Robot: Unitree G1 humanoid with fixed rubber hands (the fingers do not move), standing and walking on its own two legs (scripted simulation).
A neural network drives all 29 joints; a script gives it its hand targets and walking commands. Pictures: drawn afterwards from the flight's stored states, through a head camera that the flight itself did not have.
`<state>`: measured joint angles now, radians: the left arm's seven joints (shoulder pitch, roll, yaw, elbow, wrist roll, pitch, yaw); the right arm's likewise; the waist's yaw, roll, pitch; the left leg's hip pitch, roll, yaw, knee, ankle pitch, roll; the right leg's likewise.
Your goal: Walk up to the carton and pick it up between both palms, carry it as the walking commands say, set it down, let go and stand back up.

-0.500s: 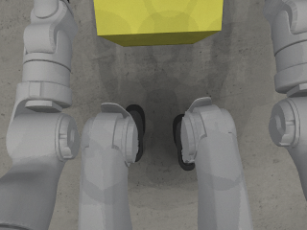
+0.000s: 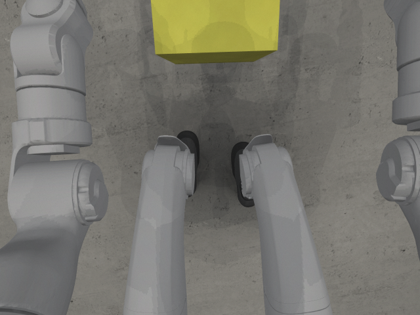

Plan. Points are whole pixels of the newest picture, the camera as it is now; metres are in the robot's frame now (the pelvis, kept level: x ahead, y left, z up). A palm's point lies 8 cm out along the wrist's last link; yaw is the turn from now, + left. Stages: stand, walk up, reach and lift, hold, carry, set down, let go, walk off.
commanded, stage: set down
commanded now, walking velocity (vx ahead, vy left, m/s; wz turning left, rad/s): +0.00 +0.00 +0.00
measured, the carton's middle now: (214, 9) +0.56 +0.00 -0.39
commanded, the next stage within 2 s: let go in 0.52 s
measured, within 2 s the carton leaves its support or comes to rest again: neither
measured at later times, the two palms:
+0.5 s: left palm out of the picture +0.54 +0.19 +0.01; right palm out of the picture +0.55 -0.22 +0.02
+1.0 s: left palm out of the picture +0.41 +0.22 +0.07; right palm out of the picture +0.42 -0.22 +0.06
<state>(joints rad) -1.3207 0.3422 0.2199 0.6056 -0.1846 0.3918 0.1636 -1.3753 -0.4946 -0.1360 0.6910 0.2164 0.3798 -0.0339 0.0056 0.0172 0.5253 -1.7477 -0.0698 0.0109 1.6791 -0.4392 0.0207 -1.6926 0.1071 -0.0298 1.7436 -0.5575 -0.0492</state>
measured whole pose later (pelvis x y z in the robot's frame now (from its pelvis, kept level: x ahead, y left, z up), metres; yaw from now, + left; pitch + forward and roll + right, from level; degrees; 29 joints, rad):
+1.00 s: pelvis +0.06 +0.01 +0.20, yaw +0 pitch +15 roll -1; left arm -0.48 0.22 0.10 0.36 -0.04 0.26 0.08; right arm -0.52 -0.31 -0.14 0.45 0.03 0.23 0.02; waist 0.01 0.02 0.45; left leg -0.85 -0.07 -0.04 0.87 -0.27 0.03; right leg -0.79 0.10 0.04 0.90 -0.36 -0.04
